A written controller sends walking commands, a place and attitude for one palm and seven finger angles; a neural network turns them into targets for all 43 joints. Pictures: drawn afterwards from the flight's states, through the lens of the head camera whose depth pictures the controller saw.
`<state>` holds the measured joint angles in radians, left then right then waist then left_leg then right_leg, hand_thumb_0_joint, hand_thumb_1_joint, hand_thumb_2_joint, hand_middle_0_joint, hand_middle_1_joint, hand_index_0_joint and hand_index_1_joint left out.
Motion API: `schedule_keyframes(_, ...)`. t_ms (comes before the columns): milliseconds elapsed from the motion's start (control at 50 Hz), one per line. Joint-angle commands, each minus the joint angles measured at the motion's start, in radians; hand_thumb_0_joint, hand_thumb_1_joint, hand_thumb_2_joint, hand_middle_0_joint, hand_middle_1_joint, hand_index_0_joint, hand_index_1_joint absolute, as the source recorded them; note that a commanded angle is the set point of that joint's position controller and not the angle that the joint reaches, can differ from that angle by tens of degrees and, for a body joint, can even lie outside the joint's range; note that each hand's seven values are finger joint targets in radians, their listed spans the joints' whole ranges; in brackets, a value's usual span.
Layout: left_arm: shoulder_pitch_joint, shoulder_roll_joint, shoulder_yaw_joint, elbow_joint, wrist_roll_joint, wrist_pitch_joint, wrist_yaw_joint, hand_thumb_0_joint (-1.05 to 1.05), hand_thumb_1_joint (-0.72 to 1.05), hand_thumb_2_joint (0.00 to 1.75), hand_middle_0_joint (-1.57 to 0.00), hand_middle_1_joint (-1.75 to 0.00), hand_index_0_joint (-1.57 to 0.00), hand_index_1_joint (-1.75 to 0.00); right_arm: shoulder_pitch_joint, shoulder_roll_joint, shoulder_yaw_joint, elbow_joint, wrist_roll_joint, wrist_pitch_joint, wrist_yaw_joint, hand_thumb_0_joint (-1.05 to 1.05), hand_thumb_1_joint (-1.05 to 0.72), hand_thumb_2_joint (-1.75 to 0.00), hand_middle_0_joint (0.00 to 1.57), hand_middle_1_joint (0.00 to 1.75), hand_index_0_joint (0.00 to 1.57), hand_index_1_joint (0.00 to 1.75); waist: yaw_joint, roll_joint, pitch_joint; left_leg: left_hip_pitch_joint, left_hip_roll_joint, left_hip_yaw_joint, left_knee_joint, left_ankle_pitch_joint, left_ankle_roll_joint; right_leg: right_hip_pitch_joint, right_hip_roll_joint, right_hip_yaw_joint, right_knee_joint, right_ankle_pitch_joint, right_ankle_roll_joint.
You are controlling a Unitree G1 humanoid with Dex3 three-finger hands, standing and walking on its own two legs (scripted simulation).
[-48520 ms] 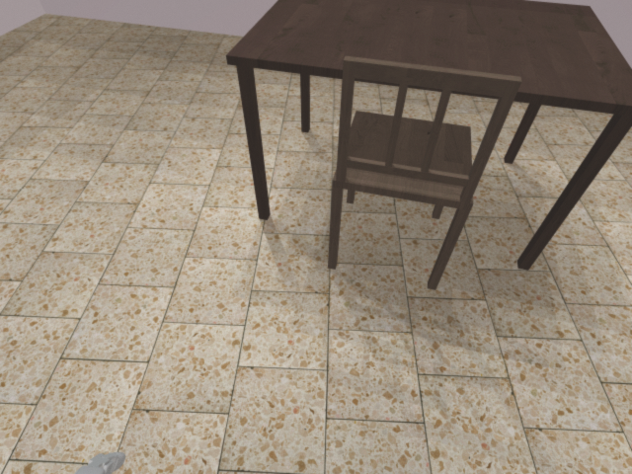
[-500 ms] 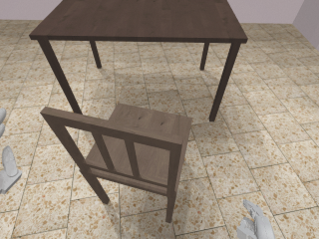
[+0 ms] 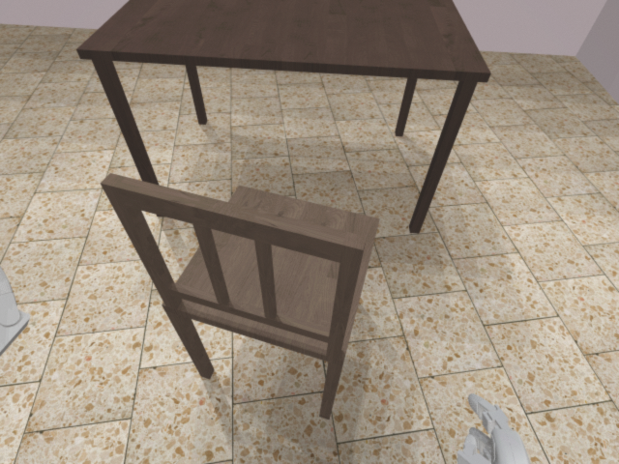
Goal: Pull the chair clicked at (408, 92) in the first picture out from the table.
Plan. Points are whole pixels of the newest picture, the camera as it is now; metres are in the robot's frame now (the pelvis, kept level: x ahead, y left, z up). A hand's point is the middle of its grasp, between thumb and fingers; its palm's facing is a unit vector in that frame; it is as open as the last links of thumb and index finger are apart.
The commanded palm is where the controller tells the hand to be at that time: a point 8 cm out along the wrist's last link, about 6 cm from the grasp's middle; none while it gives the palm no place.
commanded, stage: step back with the hand held close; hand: left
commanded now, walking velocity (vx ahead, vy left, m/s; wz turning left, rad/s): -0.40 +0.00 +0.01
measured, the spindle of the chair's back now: (213, 266) +0.45 +0.20 -0.09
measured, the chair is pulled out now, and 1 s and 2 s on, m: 0.54 0.54 0.54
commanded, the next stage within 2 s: stop stepping back and stand still in 1.00 s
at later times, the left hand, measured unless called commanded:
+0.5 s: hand (51, 316) +0.20 +0.24 +0.18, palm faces +0.45 -0.77 -0.45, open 7.4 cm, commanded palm +0.13 +0.29 +0.19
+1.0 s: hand (91, 395) +0.14 +0.18 +0.18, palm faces +0.26 -0.79 -0.55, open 7.4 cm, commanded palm +0.08 +0.24 +0.19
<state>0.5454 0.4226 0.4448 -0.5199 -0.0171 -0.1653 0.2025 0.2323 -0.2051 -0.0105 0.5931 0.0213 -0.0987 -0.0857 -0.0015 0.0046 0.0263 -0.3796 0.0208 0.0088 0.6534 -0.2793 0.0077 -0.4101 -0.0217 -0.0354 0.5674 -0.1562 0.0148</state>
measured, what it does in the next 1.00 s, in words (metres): steps on the spot: right foot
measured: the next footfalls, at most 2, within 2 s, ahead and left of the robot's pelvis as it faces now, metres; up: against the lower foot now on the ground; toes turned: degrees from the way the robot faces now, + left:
right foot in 0.84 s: -0.04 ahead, -0.17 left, +0.00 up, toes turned -3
left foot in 1.10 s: -0.05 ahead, +0.07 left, +0.00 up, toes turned -1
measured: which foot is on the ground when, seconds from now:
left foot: down 0.00-0.92, up 0.94-1.00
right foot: down 0.00-0.58, up 0.60-0.82, down 0.84-1.00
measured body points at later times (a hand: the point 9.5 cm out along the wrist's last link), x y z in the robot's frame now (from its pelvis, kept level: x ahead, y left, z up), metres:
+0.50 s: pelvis +0.00 -0.01 +0.00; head +0.03 +0.00 +0.45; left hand +0.17 +0.28 +0.20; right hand +0.17 -0.25 -0.09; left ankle +0.02 +0.11 -0.71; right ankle +0.08 -0.13 -0.72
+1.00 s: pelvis -0.08 -0.05 +0.01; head -0.03 -0.05 +0.46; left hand +0.12 +0.22 +0.21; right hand +0.09 -0.29 -0.08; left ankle -0.06 +0.09 -0.69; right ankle -0.08 -0.16 -0.72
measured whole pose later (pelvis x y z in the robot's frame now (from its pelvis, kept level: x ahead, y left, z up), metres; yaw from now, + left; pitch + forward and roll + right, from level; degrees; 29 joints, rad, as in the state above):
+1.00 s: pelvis -0.08 -0.05 +0.01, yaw -3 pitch +3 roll -1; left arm 0.61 0.46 0.43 -0.57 -0.04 -0.25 0.12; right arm 0.13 -0.17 -0.03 0.65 0.01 -0.08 -0.05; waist -0.01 0.00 0.03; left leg -0.47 0.04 -0.04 0.80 -0.41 -0.03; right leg -0.29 0.02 -0.02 0.47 -0.24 -0.02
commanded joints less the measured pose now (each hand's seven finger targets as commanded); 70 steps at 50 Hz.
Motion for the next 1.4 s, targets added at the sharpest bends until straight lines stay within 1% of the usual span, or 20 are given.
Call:
schedule_keyframes(0,-0.052,0.161,0.109,-0.204,-0.004,-0.072,0.014,0.0,0.9,0.9,-0.2,-0.3,-0.2,-0.3,-0.091,-0.135,-0.059,-0.143,-0.006,-0.062,-0.002,0.0,-0.9,-0.9,0.2,0.3,0.2,0.3,0.001,0.003,-0.068,-0.271,0.081,-0.091,-0.181,-0.315,0.04,0.215,-0.08,0.182,-0.085,-0.147,-0.035)
schedule_keyframes(100,-0.038,0.181,0.111,-0.245,-0.01,-0.083,0.02,0.0,0.9,0.9,-0.2,-0.3,-0.2,-0.3,-0.1,-0.139,-0.059,-0.111,-0.02,-0.056,0.005,0.0,-0.9,-0.9,0.2,0.3,0.2,0.3,-0.003,-0.021,-0.13,-0.075,0.062,-0.094,-0.131,-0.165,0.026,0.094,-0.125,0.196,-0.194,-0.182,-0.061)
schedule_keyframes(240,-0.006,0.173,0.156,-0.244,-0.002,-0.103,0.011,0.0,0.9,0.9,-0.2,-0.3,-0.2,-0.3,-0.119,-0.128,-0.065,-0.126,-0.014,-0.072,-0.01,0.0,-0.9,-0.9,0.2,0.3,0.2,0.3,0.006,0.182,-0.152,-0.315,0.21,-0.172,-0.287,-0.015,0.073,0.351,-0.002,0.052,0.15,0.063,-0.001)
schedule_keyframes(340,-0.005,0.154,0.133,-0.255,-0.019,-0.105,-0.007,0.0,0.9,0.9,-0.2,-0.3,-0.2,-0.3,-0.101,-0.127,-0.071,-0.106,-0.017,-0.079,-0.001,0.0,-0.9,-0.9,0.2,0.3,0.2,0.3,0.001,0.105,-0.167,-0.241,0.168,-0.117,-0.151,0.036,0.051,0.276,-0.045,0.117,0.102,0.124,-0.029)
schedule_keyframes(420,-0.026,0.2,0.132,-0.228,-0.025,-0.091,0.006,0.0,0.9,0.9,-0.2,-0.3,-0.2,-0.3,-0.079,-0.11,-0.082,-0.081,-0.024,-0.054,0.009,0.0,-0.9,-0.9,0.2,0.3,0.2,0.3,-0.012,-0.185,-0.188,-0.043,-0.026,-0.02,0.156,-0.225,-0.018,0.051,-0.276,0.381,-0.302,-0.076,-0.132)
schedule_keyframes(460,-0.02,0.231,0.16,-0.216,-0.015,-0.082,0.017,0.0,0.9,0.9,-0.2,-0.3,-0.2,-0.3,-0.11,-0.107,-0.077,-0.074,-0.032,-0.033,0.013,0.0,-0.9,-0.9,0.2,0.3,0.2,0.3,-0.006,-0.184,-0.201,-0.001,-0.024,-0.045,0.228,-0.201,-0.015,0.057,-0.315,0.355,-0.314,-0.023,-0.177)
schedule_keyframes(520,0.041,0.198,0.152,-0.22,-0.015,-0.098,0.005,0.0,0.9,0.9,-0.2,-0.3,-0.2,-0.3,-0.114,-0.101,-0.051,-0.083,-0.027,-0.013,0.004,0.0,-0.9,-0.9,0.2,0.3,0.2,0.3,-0.016,-0.099,-0.161,0.058,0.027,-0.06,-0.192,-0.075,0.013,0.09,-0.171,0.178,-0.168,0.018,-0.076)
schedule_keyframes(600,0.022,0.188,0.155,-0.302,-0.015,-0.124,-0.006,0.0,0.9,0.9,-0.2,-0.3,-0.2,-0.3,-0.133,-0.122,-0.072,-0.113,-0.031,-0.066,-0.001,0.0,-0.9,-0.9,0.2,0.3,0.2,0.3,-0.016,0.306,-0.157,-0.199,0.328,-0.249,-0.363,0.163,0.132,0.178,0.032,0.06,0.374,-0.306,0.003)
schedule_keyframes(700,-0.012,0.14,0.076,-0.317,-0.027,-0.143,-0.027,0.0,0.9,0.9,-0.2,-0.3,-0.2,-0.3,-0.093,-0.123,-0.078,-0.032,-0.039,-0.118,0.027,0.0,-0.9,-0.9,0.2,0.3,0.2,0.3,-0.002,0.248,-0.194,0.328,0.287,-0.179,-0.173,0.894,0.094,-0.011,0.007,0.041,0.075,-0.238,-0.014)
schedule_keyframes(840,0.032,0.187,0.143,-0.247,-0.035,-0.152,-0.054,0.0,0.9,0.9,-0.2,-0.3,-0.2,-0.3,-0.138,-0.13,-0.066,-0.056,-0.035,-0.08,0.037,0.0,-0.9,-0.9,0.2,0.3,0.2,0.3,0.018,0.149,-0.23,0.188,0.207,-0.088,-0.107,0.535,0.026,0.238,-0.001,-0.012,-0.206,0.155,-0.007)
schedule_keyframes(880,0.095,0.206,0.145,-0.214,-0.043,-0.139,-0.064,0.0,0.9,0.9,-0.2,-0.3,-0.2,-0.3,-0.124,-0.112,-0.09,-0.092,-0.006,-0.051,0.038,0.0,-0.9,-0.9,0.2,0.3,0.2,0.3,-0.003,-0.151,-0.272,0.109,0.054,0.038,0.072,0.204,-0.036,0.224,-0.156,0.132,-0.201,0.494,-0.072)
schedule_keyframes(920,0.123,0.23,0.182,-0.176,-0.056,-0.128,-0.047,0.0,0.9,0.9,-0.2,-0.3,-0.2,-0.3,-0.159,-0.083,-0.083,-0.111,0.0,-0.033,0.024,0.0,-0.9,-0.9,0.2,0.3,0.2,0.3,0.011,-0.202,-0.224,-0.07,-0.016,-0.057,0.298,-0.233,-0.037,0.198,-0.328,0.27,-0.241,0.509,-0.176)
schedule_keyframes(1000,0.116,0.191,0.158,-0.129,-0.026,-0.1,-0.013,0.0,0.9,0.9,-0.2,-0.3,-0.2,-0.3,-0.168,-0.06,-0.034,-0.098,-0.021,0.002,-0.008,0.0,-0.9,-0.9,0.2,0.3,0.2,0.3,-0.016,-0.145,-0.189,-0.054,-0.003,-0.033,-0.01,-0.149,-0.041,0.275,-0.198,0.132,-0.14,0.565,-0.118)
schedule_keyframes(1040,0.07,0.194,0.125,-0.205,-0.037,-0.107,-0.005,0.0,0.9,0.9,-0.2,-0.3,-0.2,-0.3,-0.133,-0.086,-0.048,-0.09,-0.018,0.007,-0.019,0.0,-0.9,-0.9,0.2,0.3,0.2,0.3,-0.028,-0.105,-0.186,0.069,0.012,-0.014,-0.279,0.132,-0.023,0.269,-0.139,0.091,-0.071,0.479,-0.056)
schedule_keyframes(1080,0.077,0.193,0.105,-0.247,-0.048,-0.121,-0.017,0.0,0.9,0.9,-0.2,-0.3,-0.2,-0.3,-0.129,-0.122,-0.075,-0.097,-0.002,-0.014,-0.014,0.0,-0.9,-0.9,0.2,0.3,0.2,0.3,0.003,0.08,-0.214,0.161,0.188,-0.132,-0.29,0.555,0.036,0.192,-0.035,0.041,0.024,0.109,0.007)
schedule_keyframes(1140,0.082,0.216,0.134,-0.299,-0.042,-0.104,-0.015,0.0,0.9,0.9,-0.2,-0.3,-0.2,-0.3,-0.137,-0.111,-0.062,-0.111,-0.024,-0.059,0.003,0.0,-0.9,-0.9,0.2,0.3,0.2,0.3,-0.003,0.334,-0.172,0.025,0.274,-0.204,-0.315,0.39,0.108,0.16,-0.016,0.048,0.151,-0.326,0.005)
schedule_keyframes(1220,0.055,0.2,0.126,-0.288,-0.033,-0.096,-0.007,0.0,0.9,0.9,-0.2,-0.3,-0.2,-0.3,-0.093,-0.129,-0.054,-0.101,0.005,-0.088,0.009,0.0,-0.9,-0.9,0.2,0.3,0.2,0.3,0.0,0.154,-0.136,-0.088,0.143,-0.099,-0.227,-0.114,0.044,0.339,-0.02,0.032,-0.096,-0.122,0.017)
schedule_keyframes(1260,0.008,0.209,0.132,-0.211,-0.018,-0.088,0.001,0.0,0.9,0.9,-0.2,-0.3,-0.2,-0.3,-0.072,-0.133,-0.059,-0.104,0.006,-0.079,-0.002,0.0,-0.9,-0.9,0.2,0.3,0.2,0.3,-0.006,0.023,-0.054,-0.114,0.04,-0.027,-0.128,-0.384,0.011,0.179,-0.07,0.169,-0.233,-0.48,-0.017)
schedule_keyframes(1320,-0.084,0.198,0.094,-0.134,-0.009,-0.081,0.003,0.0,0.9,0.9,-0.2,-0.3,-0.2,-0.3,-0.03,-0.135,-0.059,-0.064,-0.019,-0.066,-0.002,0.0,-0.9,-0.9,0.2,0.3,0.2,0.3,-0.028,-0.162,-0.053,0.081,-0.056,0.019,0.256,-0.196,-0.007,-0.084,-0.258,0.415,-0.467,-0.675,-0.102)
schedule_keyframes(1380,-0.155,0.175,0.056,-0.074,-0.008,-0.073,-0.012,0.0,0.9,0.9,-0.2,-0.3,-0.2,-0.3,-0.062,-0.124,-0.038,-0.073,-0.02,-0.052,0.002,0.0,-0.9,-0.9,0.2,0.3,0.2,0.3,-0.036,-0.174,-0.023,0.185,-0.03,0.016,0.137,-0.201,0.019,-0.174,-0.239,0.246,-0.439,-0.635,-0.093)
